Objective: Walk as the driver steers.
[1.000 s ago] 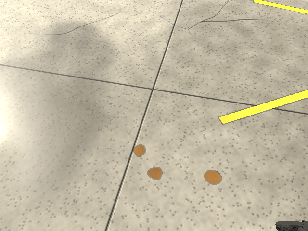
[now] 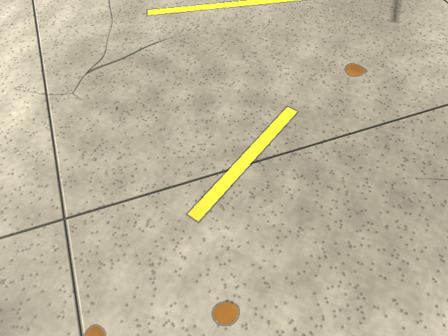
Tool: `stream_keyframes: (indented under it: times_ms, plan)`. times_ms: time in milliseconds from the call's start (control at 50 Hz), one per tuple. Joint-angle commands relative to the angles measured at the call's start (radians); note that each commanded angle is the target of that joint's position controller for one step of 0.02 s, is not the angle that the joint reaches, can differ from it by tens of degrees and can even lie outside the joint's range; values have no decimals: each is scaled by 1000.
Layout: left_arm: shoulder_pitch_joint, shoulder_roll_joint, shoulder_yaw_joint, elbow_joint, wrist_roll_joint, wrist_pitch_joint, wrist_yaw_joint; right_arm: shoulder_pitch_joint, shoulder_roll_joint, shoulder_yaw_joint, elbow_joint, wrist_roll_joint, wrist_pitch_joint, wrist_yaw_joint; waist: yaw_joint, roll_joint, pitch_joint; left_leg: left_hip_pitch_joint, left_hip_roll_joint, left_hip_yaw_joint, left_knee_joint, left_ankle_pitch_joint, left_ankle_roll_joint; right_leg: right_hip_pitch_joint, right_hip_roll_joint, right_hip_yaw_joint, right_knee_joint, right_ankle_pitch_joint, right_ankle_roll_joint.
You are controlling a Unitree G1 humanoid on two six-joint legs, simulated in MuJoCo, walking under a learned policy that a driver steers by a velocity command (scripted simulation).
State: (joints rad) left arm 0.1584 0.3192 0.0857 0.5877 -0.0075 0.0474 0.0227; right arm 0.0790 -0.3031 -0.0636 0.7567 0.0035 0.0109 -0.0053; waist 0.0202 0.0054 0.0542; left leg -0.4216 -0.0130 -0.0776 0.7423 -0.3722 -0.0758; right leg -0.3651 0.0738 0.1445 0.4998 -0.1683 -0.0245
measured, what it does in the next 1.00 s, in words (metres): walks ahead: left foot, then right foot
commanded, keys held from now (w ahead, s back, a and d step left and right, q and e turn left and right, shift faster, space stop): e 0.18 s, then no key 0.26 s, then w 0.42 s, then no key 0.14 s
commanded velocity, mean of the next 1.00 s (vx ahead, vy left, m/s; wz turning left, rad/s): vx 0.16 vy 0.00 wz -0.24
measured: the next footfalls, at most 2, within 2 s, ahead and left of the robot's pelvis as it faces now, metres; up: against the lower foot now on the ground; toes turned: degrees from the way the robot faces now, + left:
left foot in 0.06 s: +0.06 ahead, +0.13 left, +0.00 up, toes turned -6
right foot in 0.46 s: +0.00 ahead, -0.13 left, +0.00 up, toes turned -10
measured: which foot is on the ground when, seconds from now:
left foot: up 0.00-0.04, down 0.06-0.46, up 0.48-0.84, down 0.86-1.00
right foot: down 0.00-0.08, up 0.10-0.44, down 0.46-0.88, up 0.90-1.00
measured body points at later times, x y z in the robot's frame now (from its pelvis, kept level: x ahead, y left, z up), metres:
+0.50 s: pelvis -0.01 +0.00 +0.00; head +0.01 -0.02 +0.45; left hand +0.20 +0.22 -0.09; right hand +0.05 -0.30 -0.12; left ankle +0.02 +0.13 -0.73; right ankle -0.04 -0.12 -0.74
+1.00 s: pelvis +0.12 +0.02 +0.00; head +0.14 +0.04 +0.45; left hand +0.27 +0.27 -0.12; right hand +0.16 -0.27 -0.10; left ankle +0.15 +0.10 -0.74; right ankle +0.03 -0.12 -0.66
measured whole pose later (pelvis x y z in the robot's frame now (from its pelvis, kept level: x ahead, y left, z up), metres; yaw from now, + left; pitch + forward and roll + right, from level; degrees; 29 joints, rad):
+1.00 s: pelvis +0.12 +0.02 +0.00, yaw -12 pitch +1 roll -1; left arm 0.30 0.31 0.06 0.75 -0.01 -0.04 0.01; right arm 0.24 -0.28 -0.03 0.80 0.00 -0.08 0.03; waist 0.00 -0.04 0.01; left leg -0.26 -0.02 0.04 0.47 -0.23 0.05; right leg -0.42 -0.02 0.03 1.06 -0.40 0.00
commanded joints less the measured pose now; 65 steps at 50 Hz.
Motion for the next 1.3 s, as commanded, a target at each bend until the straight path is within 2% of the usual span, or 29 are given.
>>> stream_keyframes:
  times_ms: [20,60,80,100,120,140,180,240,320,420,440,460,480,520,580,620,700,780,840,860,880,900,920,960,1060,1120,1240,1280,1300]
  plan:
    - [-45,164,46,-74,-6,-6,2,39,-93,-30,-62,2,-21,10,-25,-180,-173,91,-24,18,-142,45,26,128,-224,309,-99,138,-178]
    - [-45,136,37,-73,-16,-1,7,112,-116,-44,-45,-8,-28,12,-57,-141,-170,250,31,3,-347,198,71,43,-158,283,-24,28,-104]
    - [2,75,21,-71,-4,-1,7,139,-191,-60,-52,-26,-23,4,-29,65,-183,353,256,-205,-417,256,151,-89,-50,154,196,-246,-37]
    - [-6,112,36,-101,-11,-11,10,107,-240,-69,-53,-57,-21,7,-11,312,-107,255,423,-452,-485,334,317,-252,60,4,404,-471,13]
    - [21,188,60,-73,0,-16,11,43,-181,-53,-92,-56,-30,1,-5,209,-90,218,422,-413,-486,333,349,-239,-7,46,588,-427,38]
    - [43,204,72,-45,-9,-10,9,-13,-132,-40,-103,-44,-31,-7,20,153,-75,198,360,-298,-467,318,305,-234,-13,32,660,-358,49]
    - [75,158,66,-12,-5,10,14,-45,-99,-31,-115,-13,-28,-20,17,123,-52,229,283,-165,-450,302,260,-266,-27,5,747,-258,87]
    - [14,88,40,-35,-14,8,10,31,-97,-25,-99,-18,-15,-31,-32,135,-61,292,245,-80,-447,371,283,-258,-31,-44,658,-225,116]
    - [-29,40,9,-54,2,1,1,58,-139,-38,-88,-10,-5,-23,-62,171,-114,353,270,-47,-414,461,300,-122,-75,-90,373,-281,120]
    - [63,49,7,0,-1,-2,-12,61,-148,-34,-59,24,2,-7,-20,170,-116,279,261,-27,-337,517,267,153,-50,-178,-91,-42,60]
    - [71,68,9,5,3,-3,-11,110,-123,-25,-34,27,-4,-5,-20,136,-116,224,239,-11,-317,455,209,254,-67,-141,-194,69,28]
    - [100,104,11,3,8,-2,-3,133,-64,-2,-34,-6,-17,5,-33,-4,-184,124,176,56,-221,238,121,411,-196,21,-186,220,-11]
    - [61,145,14,3,19,-1,1,141,-5,17,-55,-34,-30,12,-77,-223,-181,22,66,157,-173,-42,44,374,-316,157,-151,97,-127]
    - [136,153,23,27,21,-24,-10,-23,-119,-11,-85,-1,-35,6,63,-208,-72,-126,39,125,74,-156,30,307,-356,295,-303,-424,-224]
    - [138,116,8,59,3,-69,2,18,-137,-35,-64,19,-46,11,32,-207,21,-307,93,45,239,-90,66,338,-351,297,-343,-432,-207]
    - [129,92,1,62,1,-81,6,20,-101,-28,-51,15,-68,22,23,-154,14,-293,95,60,188,13,75,345,-319,230,-359,-332,-189]
    - [117,118,13,66,-3,-95,-4,-5,-50,-4,-46,11,-88,39,28,-143,-16,-114,70,101,-39,129,67,259,-275,105,-353,-184,-178]
    - [148,149,22,91,-17,-100,-21,-7,-81,-1,-55,22,-88,47,23,-134,2,13,58,103,-147,158,85,175,-307,114,-330,-224,-185]
    - [138,116,9,106,-12,-95,-26,144,-104,-12,-1,22,-91,41,-61,-95,-21,242,28,127,-210,174,114,70,-274,76,-215,-232,-141]
    - [139,75,-6,108,-3,-96,-27,244,-131,-24,26,26,-93,32,-106,-56,-54,375,52,84,-240,142,137,1,-225,26,-75,-186,-107]
    - [131,-5,-32,77,14,-103,-26,323,-224,-42,26,6,-97,22,-123,167,-108,513,265,-223,-375,78,216,-149,-99,-104,291,-215,-22]
    - [140,27,-22,38,1,-116,-12,364,-288,-55,31,-11,-100,34,-114,338,-160,567,409,-602,-523,-44,351,-328,-12,-96,553,-423,22]
    - [157,108,-1,57,-13,-121,-8,285,-211,-31,12,-7,-105,38,-86,204,-106,514,412,-570,-527,-26,354,-376,-73,-32,665,-393,21]
    - [138,106,4,83,-7,-112,-8,181,-137,-9,-10,-10,-104,38,-44,97,-49,402,319,-321,-496,245,293,-343,-138,-63,657,-255,18]
    - [136,27,-8,102,10,-81,-3,137,-98,6,7,-19,-93,15,-2,85,-90,305,213,-25,-488,847,280,-171,-149,-107,472,-83,68]
    - [57,-10,-25,88,12,-77,-2,134,-111,5,25,-12,-75,1,-24,90,-98,298,187,43,-478,866,264,-93,-142,-120,252,26,77]
    - [-14,30,-14,78,11,-75,-7,144,-122,2,72,6,-47,3,-38,83,-83,331,226,-12,-415,743,268,10,-114,-123,38,58,40]
    - [21,60,-4,92,24,-82,-3,163,-90,12,90,9,-47,4,-11,29,-97,294,168,-5,-340,623,201,173,-128,-96,-128,319,-6]
    - [43,126,10,92,29,-81,7,204,-74,19,88,-21,-57,5,-38,-47,-157,236,109,27,-278,494,152,313,-215,-18,-60,648,-42]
